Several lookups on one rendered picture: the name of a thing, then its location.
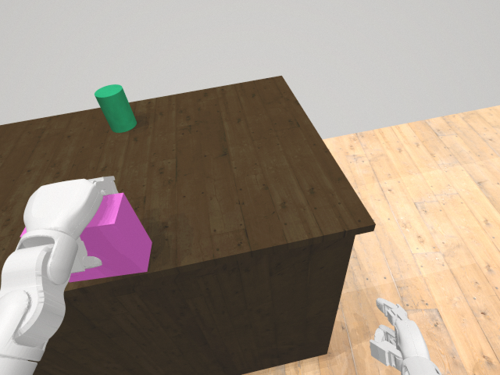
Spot left robot hand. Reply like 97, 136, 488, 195
23, 176, 119, 273

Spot robot left forearm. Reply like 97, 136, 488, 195
0, 229, 78, 375

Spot robot right forearm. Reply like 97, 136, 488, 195
401, 356, 441, 375

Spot table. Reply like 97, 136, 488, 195
0, 76, 376, 375

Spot right robot hand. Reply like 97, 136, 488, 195
370, 298, 430, 371

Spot sponge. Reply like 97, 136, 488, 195
20, 193, 152, 282

